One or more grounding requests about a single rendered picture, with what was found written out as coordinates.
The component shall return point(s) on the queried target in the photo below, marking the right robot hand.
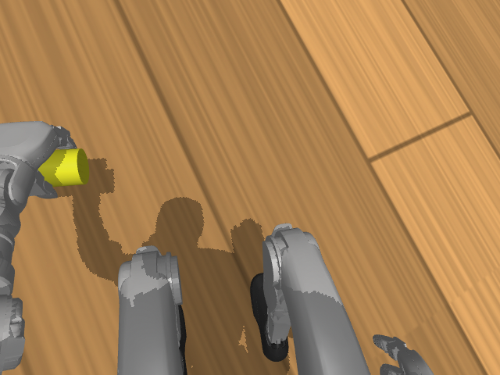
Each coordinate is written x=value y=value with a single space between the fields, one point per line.
x=410 y=361

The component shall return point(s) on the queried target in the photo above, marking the left robot hand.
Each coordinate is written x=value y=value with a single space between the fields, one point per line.
x=33 y=142

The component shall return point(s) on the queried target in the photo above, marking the bottle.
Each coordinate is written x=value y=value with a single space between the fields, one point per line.
x=66 y=167

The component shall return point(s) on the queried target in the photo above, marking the right robot foot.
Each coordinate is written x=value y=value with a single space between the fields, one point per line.
x=272 y=351

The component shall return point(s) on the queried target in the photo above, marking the left robot arm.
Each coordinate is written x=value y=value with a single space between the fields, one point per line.
x=16 y=182

